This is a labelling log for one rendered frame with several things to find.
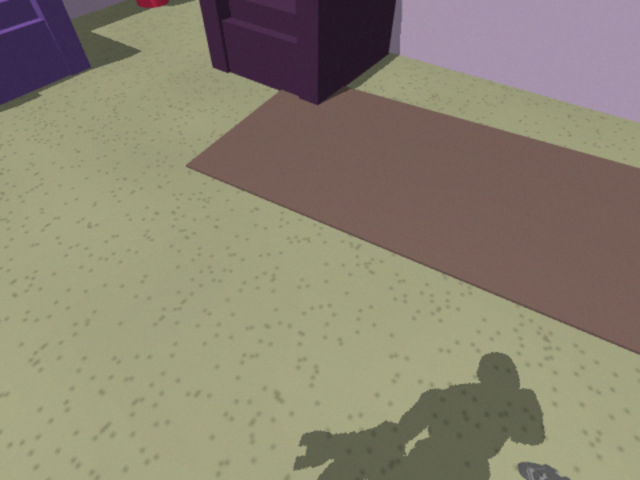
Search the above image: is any right robot hand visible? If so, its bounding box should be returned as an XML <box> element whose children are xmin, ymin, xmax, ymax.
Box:
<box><xmin>518</xmin><ymin>462</ymin><xmax>571</xmax><ymax>480</ymax></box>

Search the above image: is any armchair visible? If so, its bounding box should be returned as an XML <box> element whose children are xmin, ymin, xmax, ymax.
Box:
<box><xmin>0</xmin><ymin>0</ymin><xmax>91</xmax><ymax>105</ymax></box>
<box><xmin>199</xmin><ymin>0</ymin><xmax>396</xmax><ymax>105</ymax></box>

